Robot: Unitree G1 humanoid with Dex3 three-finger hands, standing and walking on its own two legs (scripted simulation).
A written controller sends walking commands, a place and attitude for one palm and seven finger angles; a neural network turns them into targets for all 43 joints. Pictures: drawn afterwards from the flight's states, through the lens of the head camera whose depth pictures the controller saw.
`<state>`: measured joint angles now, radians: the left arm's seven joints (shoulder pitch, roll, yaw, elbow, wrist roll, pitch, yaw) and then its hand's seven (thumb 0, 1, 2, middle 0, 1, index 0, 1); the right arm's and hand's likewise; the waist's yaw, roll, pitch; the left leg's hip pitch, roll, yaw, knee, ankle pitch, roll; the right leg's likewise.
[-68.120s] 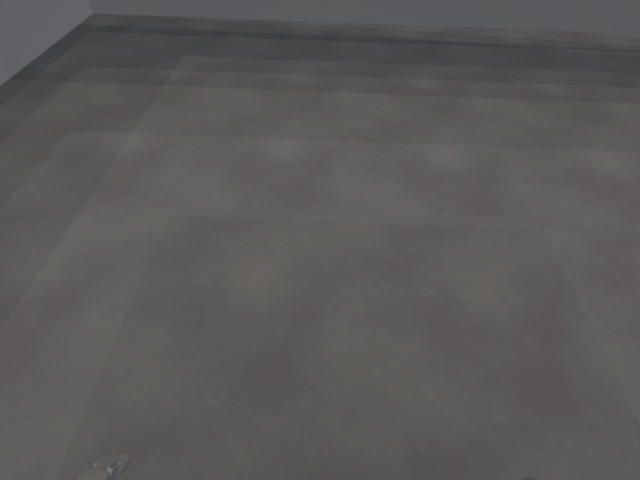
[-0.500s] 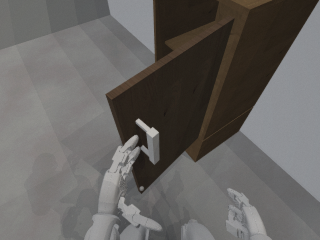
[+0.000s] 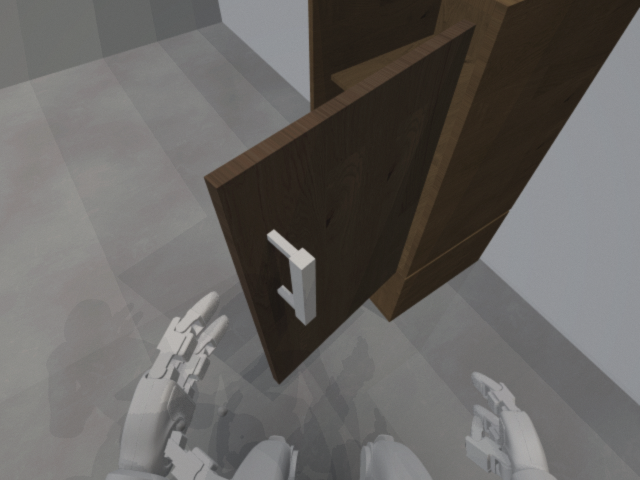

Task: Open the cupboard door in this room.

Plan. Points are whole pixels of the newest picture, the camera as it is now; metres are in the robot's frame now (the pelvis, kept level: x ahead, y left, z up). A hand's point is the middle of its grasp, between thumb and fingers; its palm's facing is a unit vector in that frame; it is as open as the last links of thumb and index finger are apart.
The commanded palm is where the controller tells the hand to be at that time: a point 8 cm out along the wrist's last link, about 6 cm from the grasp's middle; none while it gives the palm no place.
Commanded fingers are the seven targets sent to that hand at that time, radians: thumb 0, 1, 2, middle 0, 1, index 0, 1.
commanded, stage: draw the hand back to the body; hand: left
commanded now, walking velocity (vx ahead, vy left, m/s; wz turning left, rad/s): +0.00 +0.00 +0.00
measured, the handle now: (292, 280) +0.34 +0.06 +0.07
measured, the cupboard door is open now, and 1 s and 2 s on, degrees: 100 100 100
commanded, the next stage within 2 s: step back with the hand held close in 1.60 s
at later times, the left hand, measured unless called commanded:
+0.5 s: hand (141, 392) +0.19 +0.16 +0.13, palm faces -0.07 -1.00 -0.05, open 16.3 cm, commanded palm +0.17 +0.23 +0.15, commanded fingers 0.00 -0.32 0.38 -0.16 -0.30 -0.16 -0.30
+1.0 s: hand out of the picture +0.22 +0.26 +0.22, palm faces +0.32 -0.87 -0.38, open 11.7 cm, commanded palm +0.18 +0.30 +0.24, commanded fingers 0.00 0.55 0.75 -0.19 -0.30 -0.19 -0.30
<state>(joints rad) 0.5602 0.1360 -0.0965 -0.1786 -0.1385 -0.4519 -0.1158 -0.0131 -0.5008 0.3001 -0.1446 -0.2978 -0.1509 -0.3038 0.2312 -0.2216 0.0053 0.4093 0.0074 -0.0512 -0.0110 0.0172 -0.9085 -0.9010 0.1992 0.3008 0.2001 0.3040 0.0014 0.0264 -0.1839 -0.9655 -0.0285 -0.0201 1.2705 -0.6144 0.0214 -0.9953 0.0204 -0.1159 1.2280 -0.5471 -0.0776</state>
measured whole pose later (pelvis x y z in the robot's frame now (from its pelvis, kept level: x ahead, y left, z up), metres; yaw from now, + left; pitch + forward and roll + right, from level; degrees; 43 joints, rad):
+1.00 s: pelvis +0.03 +0.03 +0.10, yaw -1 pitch +1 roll -2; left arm 0.57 0.33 0.19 -0.45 -0.06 -0.02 0.13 0.00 0.22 0.61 -0.18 -0.30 -0.18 -0.30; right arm 0.28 -0.22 0.07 0.51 0.02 -0.09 -0.09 0.02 -0.91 -0.90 0.20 0.30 0.20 0.30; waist 0.05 0.07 -0.08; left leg -0.26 -0.05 0.00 0.65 -0.40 0.06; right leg -0.29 0.02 -0.06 0.61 -0.33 -0.02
